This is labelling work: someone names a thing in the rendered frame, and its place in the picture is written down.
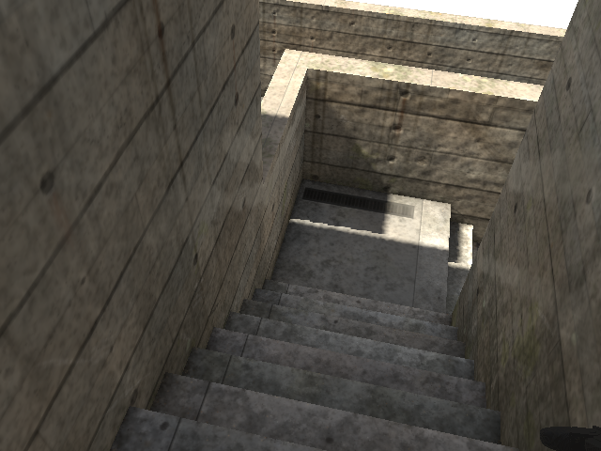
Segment stairs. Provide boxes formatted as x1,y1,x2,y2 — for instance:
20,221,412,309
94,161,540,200
110,279,519,451
446,221,480,315

